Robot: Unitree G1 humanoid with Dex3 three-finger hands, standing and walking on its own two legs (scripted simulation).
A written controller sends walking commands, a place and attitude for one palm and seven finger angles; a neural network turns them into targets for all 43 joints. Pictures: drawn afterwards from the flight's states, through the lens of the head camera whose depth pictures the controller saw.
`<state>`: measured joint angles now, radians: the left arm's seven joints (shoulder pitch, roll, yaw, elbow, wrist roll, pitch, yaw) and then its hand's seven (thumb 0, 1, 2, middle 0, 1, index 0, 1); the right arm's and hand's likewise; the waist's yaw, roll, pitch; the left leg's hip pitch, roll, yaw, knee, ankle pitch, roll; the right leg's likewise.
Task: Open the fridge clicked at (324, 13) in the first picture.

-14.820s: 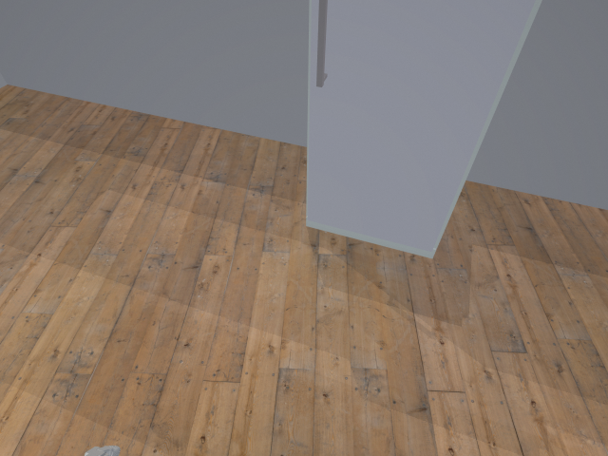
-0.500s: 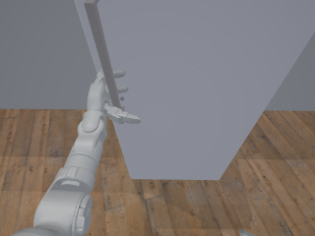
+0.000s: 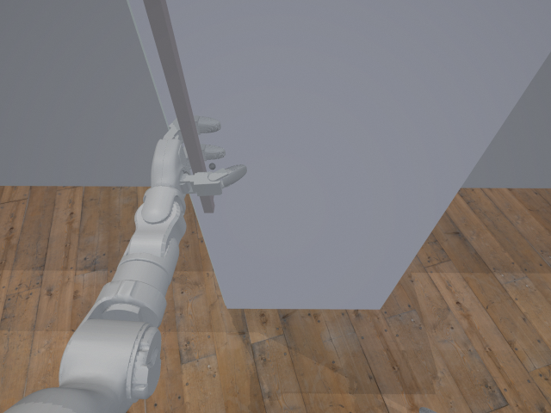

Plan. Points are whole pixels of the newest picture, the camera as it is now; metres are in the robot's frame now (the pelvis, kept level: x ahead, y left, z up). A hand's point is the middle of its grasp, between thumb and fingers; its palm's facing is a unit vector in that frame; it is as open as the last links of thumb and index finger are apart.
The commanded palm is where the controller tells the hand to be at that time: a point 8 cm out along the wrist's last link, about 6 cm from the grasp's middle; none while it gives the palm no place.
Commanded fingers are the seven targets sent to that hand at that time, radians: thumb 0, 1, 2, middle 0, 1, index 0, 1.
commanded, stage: grip the handle and tug to test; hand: left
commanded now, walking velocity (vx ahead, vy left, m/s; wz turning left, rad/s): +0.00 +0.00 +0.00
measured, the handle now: (192, 123) +0.49 +0.13 +0.16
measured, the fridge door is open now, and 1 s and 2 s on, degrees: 0 0 11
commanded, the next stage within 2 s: pull the door a little, standing still in 1.00 s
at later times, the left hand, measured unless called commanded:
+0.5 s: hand (212, 165) +0.44 +0.10 +0.12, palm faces -0.02 -1.00 +0.00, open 4.9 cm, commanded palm +0.41 +0.15 +0.12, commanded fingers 0.00 0.90 0.90 -0.45 -1.40 -0.45 -1.40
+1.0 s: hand (210, 169) +0.43 +0.10 +0.12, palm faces -0.01 -1.00 +0.00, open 5.3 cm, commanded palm +0.38 +0.15 +0.12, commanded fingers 0.00 0.90 0.90 -0.45 -1.40 -0.45 -1.40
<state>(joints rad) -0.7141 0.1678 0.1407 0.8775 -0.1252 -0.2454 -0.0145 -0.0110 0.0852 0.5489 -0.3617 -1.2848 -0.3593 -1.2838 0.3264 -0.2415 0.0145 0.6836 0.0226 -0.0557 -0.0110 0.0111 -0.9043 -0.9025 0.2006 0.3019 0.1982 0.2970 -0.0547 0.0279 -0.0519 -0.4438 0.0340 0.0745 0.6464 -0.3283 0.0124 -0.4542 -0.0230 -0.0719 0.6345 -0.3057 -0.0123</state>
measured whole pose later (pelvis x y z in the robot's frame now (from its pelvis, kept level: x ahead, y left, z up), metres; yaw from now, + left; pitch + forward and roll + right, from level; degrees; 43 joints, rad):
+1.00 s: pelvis +0.03 +0.00 +0.00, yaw -1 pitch +7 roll +0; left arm -0.45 0.14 0.11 0.50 -0.14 -0.11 0.00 0.02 0.82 0.82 -0.36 -1.40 -0.35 -1.40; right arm 0.32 -0.24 0.00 0.63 0.02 -0.04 0.01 0.01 -0.90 -0.90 0.20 0.30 0.20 0.30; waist -0.03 0.04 -0.08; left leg -0.36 0.04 0.09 0.59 -0.35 0.01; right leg -0.38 -0.01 -0.05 0.59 -0.33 -0.01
